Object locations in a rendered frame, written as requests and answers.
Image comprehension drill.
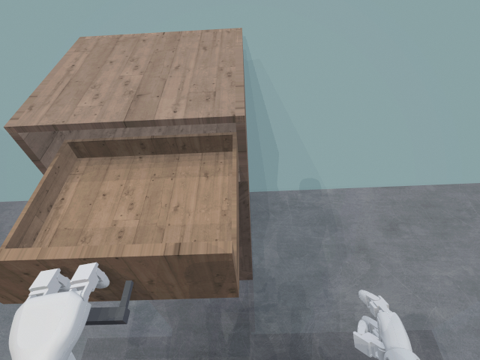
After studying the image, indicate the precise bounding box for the right robot hand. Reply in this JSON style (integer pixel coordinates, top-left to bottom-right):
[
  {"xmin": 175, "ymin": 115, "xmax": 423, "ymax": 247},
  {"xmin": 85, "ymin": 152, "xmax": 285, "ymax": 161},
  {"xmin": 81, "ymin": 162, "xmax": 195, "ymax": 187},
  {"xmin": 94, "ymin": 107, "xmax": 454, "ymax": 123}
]
[{"xmin": 353, "ymin": 289, "xmax": 412, "ymax": 360}]

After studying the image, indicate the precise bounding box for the cabinet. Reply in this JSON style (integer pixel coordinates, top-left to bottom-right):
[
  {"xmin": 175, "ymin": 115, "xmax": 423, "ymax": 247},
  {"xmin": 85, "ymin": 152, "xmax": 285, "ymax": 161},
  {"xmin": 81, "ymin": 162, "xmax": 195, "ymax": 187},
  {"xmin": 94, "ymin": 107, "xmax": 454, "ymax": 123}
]
[{"xmin": 4, "ymin": 28, "xmax": 253, "ymax": 281}]

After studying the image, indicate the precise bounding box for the handle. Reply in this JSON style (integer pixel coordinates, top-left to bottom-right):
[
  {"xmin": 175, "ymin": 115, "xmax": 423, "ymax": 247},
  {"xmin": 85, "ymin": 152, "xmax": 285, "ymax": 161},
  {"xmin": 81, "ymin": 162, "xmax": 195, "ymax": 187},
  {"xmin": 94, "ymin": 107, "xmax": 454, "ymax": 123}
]
[{"xmin": 85, "ymin": 280, "xmax": 134, "ymax": 326}]

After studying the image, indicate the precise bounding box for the left robot hand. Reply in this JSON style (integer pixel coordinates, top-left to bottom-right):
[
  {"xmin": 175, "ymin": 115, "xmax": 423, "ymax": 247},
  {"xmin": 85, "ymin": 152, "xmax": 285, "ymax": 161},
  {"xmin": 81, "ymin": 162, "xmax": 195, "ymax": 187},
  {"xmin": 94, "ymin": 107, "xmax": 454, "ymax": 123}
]
[{"xmin": 9, "ymin": 262, "xmax": 110, "ymax": 360}]

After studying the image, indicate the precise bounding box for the drawer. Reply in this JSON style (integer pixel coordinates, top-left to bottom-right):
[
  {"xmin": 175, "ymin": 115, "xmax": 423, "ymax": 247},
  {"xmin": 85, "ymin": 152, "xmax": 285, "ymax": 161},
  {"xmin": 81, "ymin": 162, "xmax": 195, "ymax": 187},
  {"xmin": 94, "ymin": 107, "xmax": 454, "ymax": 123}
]
[{"xmin": 0, "ymin": 132, "xmax": 239, "ymax": 304}]

